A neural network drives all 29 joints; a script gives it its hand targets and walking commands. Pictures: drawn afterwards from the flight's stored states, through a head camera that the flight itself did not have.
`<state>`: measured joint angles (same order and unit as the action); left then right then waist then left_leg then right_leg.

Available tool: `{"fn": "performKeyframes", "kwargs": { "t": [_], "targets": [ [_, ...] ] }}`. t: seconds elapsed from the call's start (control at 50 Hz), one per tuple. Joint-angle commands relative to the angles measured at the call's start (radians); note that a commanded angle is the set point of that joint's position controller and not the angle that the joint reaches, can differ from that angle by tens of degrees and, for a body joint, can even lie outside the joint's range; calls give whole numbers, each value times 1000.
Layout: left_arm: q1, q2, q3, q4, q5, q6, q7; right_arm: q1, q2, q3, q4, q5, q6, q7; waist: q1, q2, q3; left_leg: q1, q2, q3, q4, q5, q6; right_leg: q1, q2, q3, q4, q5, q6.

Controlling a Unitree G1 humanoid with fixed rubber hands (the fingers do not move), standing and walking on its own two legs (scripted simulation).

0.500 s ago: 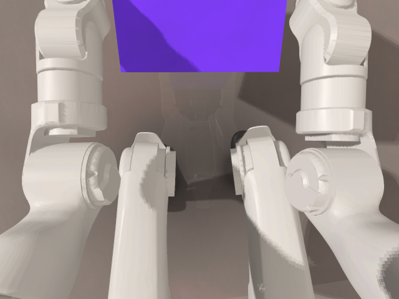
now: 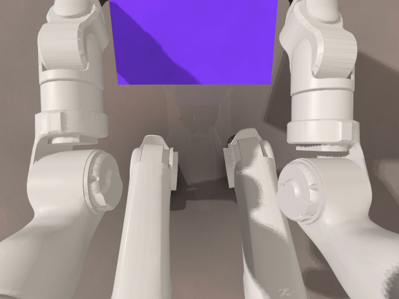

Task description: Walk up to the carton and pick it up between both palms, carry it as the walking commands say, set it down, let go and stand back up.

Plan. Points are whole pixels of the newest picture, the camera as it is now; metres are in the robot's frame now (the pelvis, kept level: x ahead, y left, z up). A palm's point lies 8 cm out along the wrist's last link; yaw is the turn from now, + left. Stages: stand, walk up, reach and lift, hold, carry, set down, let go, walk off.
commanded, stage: reach and lift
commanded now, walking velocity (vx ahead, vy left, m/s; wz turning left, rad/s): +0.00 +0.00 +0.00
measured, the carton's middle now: (197, 2) +0.56 -0.01 -0.15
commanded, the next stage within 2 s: none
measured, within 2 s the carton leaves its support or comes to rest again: neither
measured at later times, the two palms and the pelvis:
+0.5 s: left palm out of the picture +0.53 +0.14 -0.01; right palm out of the picture +0.51 -0.15 -0.01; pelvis +0.00 +0.00 +0.06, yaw -1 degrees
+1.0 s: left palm out of the picture +0.51 +0.14 +0.06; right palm out of the picture +0.49 -0.15 +0.06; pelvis +0.00 +0.00 +0.11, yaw -1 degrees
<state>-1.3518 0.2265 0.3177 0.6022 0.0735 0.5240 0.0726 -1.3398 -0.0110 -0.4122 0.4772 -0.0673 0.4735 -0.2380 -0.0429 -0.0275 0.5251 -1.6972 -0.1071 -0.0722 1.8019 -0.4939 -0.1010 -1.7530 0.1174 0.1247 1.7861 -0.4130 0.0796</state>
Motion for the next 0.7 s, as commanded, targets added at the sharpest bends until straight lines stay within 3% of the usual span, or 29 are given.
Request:
{"fn": "performKeyframes", "kwargs": {
  "t": [0.0, 0.34, 0.42, 0.68],
  "targets": [
    [-972, -1067, -632, -318, -285, -96, -283, -737, 1058, 741, -46, 235, 29, 362, 42, 36, -2609, 646, -66, 178, -249, 169, 75, 975, 43, -182, -220, 194, -31],
    [-863, -1135, -664, -303, -294, -102, -269, -634, 1073, 773, -40, 233, 14, 366, 40, 68, -2543, 814, -63, 144, -374, 164, 65, 1028, 46, -168, -336, 157, -37],
    [-848, -1147, -671, -305, -301, -103, -270, -622, 1072, 783, -59, 235, 9, 366, 30, 59, -2535, 838, -64, 141, -404, 161, 65, 1067, 47, -165, -369, 155, -36],
    [-779, -1165, -689, -325, -302, -108, -266, -546, 1097, 819, -75, 239, 7, 364, 39, 44, -2492, 930, -63, 120, -505, 151, 72, 1171, 46, -150, -471, 137, -35]
  ]
}}
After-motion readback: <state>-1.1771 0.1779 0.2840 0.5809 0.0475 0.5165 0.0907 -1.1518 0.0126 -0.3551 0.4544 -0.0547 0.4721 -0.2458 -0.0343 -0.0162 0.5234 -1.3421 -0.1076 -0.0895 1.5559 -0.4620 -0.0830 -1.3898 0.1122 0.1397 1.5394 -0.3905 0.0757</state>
